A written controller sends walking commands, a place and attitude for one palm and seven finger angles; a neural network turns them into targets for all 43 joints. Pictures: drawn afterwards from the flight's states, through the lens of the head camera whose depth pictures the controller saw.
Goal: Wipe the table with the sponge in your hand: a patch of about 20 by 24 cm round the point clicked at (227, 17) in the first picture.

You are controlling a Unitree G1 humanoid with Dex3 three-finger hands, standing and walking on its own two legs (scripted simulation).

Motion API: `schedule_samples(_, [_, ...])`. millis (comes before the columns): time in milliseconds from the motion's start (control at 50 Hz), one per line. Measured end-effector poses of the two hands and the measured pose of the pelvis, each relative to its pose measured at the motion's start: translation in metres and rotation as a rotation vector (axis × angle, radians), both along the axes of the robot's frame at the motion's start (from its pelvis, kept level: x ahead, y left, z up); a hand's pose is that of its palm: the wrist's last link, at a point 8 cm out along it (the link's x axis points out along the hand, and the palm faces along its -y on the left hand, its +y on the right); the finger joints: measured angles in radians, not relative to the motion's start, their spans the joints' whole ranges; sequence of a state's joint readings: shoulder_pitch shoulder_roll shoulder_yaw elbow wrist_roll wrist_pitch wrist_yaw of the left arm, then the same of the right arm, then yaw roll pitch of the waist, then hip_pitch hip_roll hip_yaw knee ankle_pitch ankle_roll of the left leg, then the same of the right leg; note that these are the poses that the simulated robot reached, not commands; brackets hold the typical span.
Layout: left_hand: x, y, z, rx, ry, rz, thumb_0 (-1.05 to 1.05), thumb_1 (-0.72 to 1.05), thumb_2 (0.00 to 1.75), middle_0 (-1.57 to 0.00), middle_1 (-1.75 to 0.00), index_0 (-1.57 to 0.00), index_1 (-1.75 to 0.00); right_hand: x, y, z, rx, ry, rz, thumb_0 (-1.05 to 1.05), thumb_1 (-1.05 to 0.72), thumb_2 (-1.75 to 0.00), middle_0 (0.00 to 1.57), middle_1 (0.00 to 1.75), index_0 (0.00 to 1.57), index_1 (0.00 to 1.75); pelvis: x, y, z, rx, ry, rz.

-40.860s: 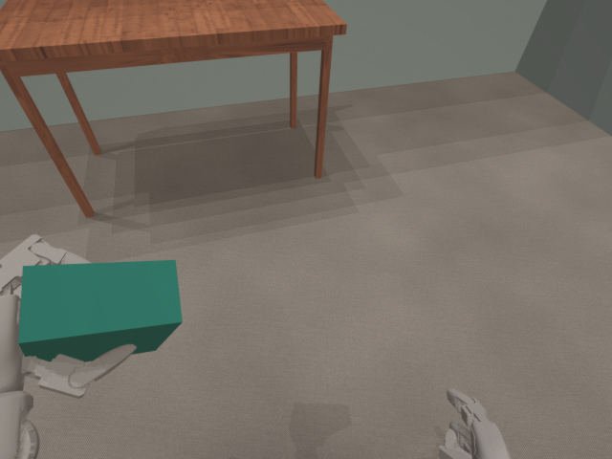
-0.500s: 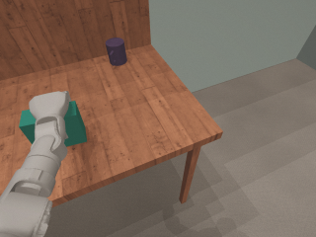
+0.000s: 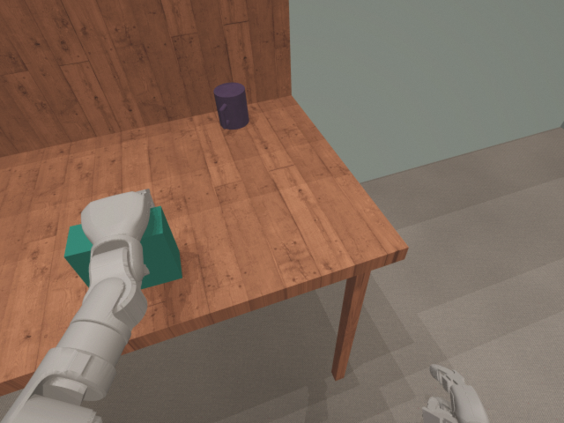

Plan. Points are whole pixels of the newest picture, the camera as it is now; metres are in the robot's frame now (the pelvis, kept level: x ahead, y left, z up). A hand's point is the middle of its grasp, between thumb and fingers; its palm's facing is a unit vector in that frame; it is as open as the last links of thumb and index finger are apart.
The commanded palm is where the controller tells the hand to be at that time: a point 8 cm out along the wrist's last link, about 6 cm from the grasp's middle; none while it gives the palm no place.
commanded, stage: wipe back along the middle lane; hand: left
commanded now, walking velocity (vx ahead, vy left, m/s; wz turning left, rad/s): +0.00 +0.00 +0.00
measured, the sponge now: (133, 261) +0.34 +0.29 +0.03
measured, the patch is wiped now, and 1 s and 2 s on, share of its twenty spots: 0.50 0.60 0.75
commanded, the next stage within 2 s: slide across to the third lane in 0.26 s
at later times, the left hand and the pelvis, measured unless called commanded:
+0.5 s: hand (144, 260) +0.31 +0.24 +0.08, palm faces +0.03 -0.02 -1.00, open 10.3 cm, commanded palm +0.29 +0.22 +0.12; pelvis +0.00 -0.01 +0.00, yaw +0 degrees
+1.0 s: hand (178, 253) +0.32 +0.20 +0.08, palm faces +0.01 -0.01 -1.00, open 10.2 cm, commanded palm +0.31 +0.17 +0.13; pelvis -0.02 -0.02 +0.00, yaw +0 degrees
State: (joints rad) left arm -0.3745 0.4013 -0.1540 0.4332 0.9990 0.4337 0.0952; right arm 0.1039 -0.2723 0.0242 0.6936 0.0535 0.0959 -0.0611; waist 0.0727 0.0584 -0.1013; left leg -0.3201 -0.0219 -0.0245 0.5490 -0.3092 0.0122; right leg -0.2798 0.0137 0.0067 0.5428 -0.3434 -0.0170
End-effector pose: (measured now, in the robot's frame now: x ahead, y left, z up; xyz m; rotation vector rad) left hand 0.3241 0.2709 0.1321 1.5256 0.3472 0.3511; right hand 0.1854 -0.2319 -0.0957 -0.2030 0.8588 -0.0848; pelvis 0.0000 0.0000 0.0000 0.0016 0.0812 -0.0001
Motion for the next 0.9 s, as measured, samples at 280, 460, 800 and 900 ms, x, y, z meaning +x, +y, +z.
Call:
schedule_samples(280, [-0.023, -0.019, 0.0, -0.004, -0.019, -0.014, -0.01, -0.5, 1.08, -0.66, -1.38, -0.67, -1.41, 0.003, -0.007, -0.004, 0.025, -0.021, 0.006, 0.01, -0.9, -0.9, 0.2, 0.3, 0.21, 0.3, 0.003, -0.009, 0.0, 0.007, -0.015, -0.008])
schedule_samples(460, [-0.037, -0.032, 0.0, -0.002, -0.025, -0.004, -0.01, -0.5, 1.08, -0.67, -1.38, -0.68, -1.4, 0.011, -0.006, 0.0, 0.028, -0.049, 0.025, 0.01, -0.9, -0.9, 0.2, 0.3, 0.21, 0.3, -0.003, -0.012, 0.0, 0.012, -0.036, -0.004])
schedule_samples(800, [-0.028, -0.072, 0.002, -0.008, -0.013, -0.081, -0.01, -0.52, 1.08, -0.7, -1.34, -0.71, -1.37, 0.012, 0.008, 0.004, 0.053, -0.079, 0.063, 0.01, -0.9, -0.9, 0.2, 0.3, 0.21, 0.3, -0.016, -0.017, 0.0, 0.018, -0.053, 0.005])
schedule_samples(900, [-0.024, -0.077, 0.001, 0.0, -0.009, -0.067, -0.01, -0.52, 1.07, -0.71, -1.34, -0.72, -1.36, 0.003, 0.006, 0.0, 0.057, -0.055, 0.057, 0.01, -0.9, -0.9, 0.2, 0.3, 0.21, 0.3, -0.019, -0.019, 0.0, 0.019, -0.053, 0.006])
